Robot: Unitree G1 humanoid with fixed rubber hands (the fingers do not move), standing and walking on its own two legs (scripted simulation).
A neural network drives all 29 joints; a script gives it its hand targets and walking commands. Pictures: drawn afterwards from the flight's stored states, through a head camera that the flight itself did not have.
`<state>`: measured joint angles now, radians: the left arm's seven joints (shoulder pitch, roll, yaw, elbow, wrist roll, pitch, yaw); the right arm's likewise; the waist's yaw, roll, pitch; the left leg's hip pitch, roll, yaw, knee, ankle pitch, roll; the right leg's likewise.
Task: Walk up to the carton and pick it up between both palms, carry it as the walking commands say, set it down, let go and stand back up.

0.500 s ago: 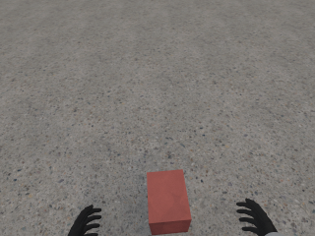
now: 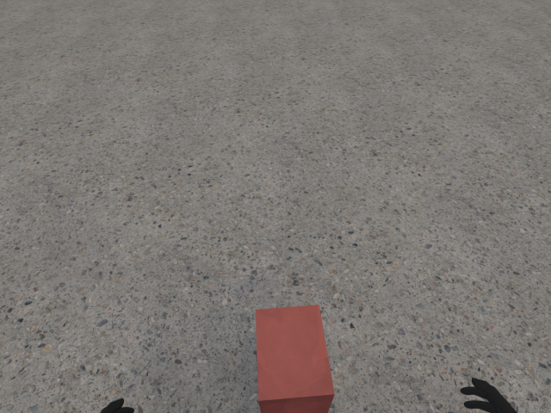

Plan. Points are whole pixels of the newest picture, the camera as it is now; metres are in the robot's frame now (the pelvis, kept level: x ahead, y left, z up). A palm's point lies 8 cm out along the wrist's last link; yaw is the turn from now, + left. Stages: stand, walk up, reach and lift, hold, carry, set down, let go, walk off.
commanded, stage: stand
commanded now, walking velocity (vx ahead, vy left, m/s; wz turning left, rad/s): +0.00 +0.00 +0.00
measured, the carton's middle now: (291, 363) +0.43 -0.01 -0.65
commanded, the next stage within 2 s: none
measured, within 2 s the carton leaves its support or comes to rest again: neither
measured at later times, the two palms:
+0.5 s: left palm out of the picture +0.11 +0.30 -0.09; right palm out of the picture +0.11 -0.30 -0.09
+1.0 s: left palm out of the picture +0.07 +0.30 -0.10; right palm out of the picture +0.08 -0.31 -0.09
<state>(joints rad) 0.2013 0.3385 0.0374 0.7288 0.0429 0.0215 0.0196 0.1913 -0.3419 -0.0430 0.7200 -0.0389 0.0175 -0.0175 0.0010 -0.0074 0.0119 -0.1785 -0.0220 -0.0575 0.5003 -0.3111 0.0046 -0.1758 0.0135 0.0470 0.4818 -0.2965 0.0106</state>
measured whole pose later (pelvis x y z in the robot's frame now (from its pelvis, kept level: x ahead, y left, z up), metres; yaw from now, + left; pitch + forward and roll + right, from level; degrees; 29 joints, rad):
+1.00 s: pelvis -0.02 +0.00 +0.01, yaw +0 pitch -3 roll +0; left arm 0.15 0.38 0.01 0.99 0.02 -0.01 0.01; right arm 0.15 -0.38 0.00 0.98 -0.02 -0.01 -0.02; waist 0.01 0.00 0.02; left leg -0.11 -0.02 -0.05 0.38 -0.22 0.00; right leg -0.11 0.01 0.04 0.36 -0.21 0.01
